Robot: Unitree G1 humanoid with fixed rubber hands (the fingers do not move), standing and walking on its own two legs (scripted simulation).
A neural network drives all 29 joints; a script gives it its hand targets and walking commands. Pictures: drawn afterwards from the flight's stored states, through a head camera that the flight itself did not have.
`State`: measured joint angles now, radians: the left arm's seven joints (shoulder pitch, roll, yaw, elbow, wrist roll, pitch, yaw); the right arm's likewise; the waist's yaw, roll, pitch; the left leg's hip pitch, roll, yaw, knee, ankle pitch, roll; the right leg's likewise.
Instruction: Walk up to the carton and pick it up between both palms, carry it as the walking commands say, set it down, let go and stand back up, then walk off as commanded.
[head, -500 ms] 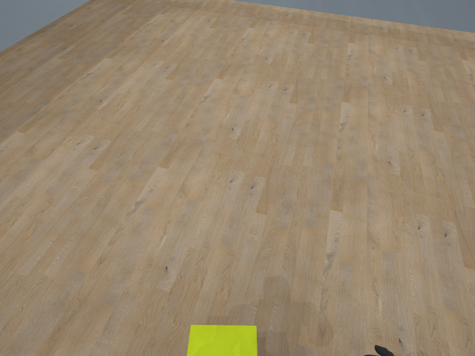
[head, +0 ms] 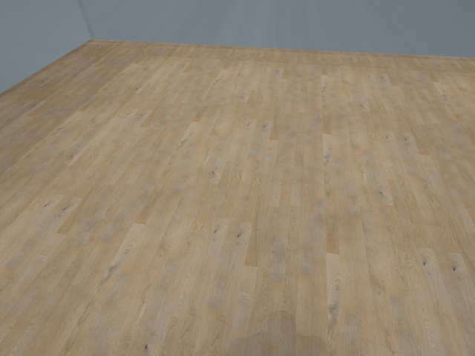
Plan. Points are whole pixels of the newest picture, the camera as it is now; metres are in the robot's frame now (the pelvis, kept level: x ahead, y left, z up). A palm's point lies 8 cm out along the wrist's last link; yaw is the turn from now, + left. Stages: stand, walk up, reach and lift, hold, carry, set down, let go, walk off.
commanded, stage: walk off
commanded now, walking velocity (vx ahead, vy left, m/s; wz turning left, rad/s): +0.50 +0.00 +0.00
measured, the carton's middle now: out of the picture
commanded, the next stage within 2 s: stand in 1.48 s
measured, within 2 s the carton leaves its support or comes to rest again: rests again in 1.74 s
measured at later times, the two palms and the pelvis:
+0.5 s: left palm out of the picture -0.13 +0.18 -0.07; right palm out of the picture +0.17 -0.21 -0.09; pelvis +0.03 -0.01 +0.06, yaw +6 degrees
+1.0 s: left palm out of the picture +0.02 +0.25 -0.10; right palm out of the picture +0.05 -0.23 -0.13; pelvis +0.02 +0.00 +0.02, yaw +3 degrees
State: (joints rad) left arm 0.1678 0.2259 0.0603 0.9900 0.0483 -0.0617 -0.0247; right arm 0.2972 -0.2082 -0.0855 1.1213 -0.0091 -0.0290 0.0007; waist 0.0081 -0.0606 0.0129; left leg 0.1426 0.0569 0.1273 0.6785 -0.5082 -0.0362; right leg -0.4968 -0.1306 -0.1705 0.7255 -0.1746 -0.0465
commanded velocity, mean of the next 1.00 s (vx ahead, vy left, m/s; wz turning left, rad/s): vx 0.50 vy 0.00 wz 0.00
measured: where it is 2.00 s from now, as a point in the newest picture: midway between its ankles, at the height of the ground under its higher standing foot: outside the picture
